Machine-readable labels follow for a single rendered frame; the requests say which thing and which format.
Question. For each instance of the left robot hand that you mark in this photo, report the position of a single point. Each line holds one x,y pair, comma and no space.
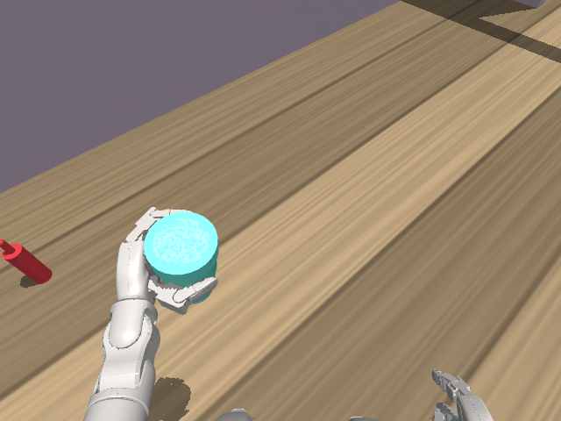
136,279

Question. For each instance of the left robot arm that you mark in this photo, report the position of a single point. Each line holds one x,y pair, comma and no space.
124,386

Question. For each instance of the right robot hand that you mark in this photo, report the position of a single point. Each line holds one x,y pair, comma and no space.
470,407

